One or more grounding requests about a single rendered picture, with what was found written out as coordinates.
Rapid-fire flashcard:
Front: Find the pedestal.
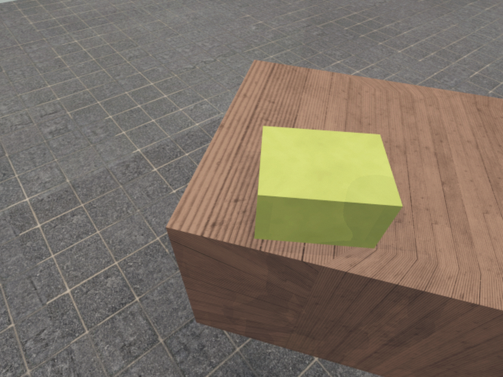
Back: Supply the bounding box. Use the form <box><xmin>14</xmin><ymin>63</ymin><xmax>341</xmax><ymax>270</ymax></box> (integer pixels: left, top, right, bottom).
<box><xmin>166</xmin><ymin>60</ymin><xmax>503</xmax><ymax>377</ymax></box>

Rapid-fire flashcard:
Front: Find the carton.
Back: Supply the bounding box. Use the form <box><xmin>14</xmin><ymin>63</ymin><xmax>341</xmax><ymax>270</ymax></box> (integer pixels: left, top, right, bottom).
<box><xmin>254</xmin><ymin>126</ymin><xmax>402</xmax><ymax>248</ymax></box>

